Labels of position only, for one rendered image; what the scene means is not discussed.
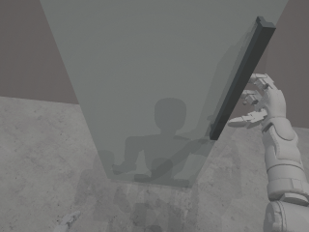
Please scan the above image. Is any robot left hand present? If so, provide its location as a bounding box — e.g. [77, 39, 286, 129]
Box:
[52, 211, 81, 232]

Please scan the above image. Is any right robot forearm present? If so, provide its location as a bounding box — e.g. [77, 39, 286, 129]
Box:
[261, 117, 309, 207]

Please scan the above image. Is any robot right hand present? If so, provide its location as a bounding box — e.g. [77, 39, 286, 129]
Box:
[227, 73, 287, 130]

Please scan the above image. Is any handle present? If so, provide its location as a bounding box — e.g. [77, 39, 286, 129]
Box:
[210, 15, 276, 141]

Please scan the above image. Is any right robot upper arm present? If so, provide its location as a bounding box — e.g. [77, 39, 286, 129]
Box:
[263, 200, 309, 232]

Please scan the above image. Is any fridge door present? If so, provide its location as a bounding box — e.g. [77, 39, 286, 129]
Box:
[40, 0, 289, 189]

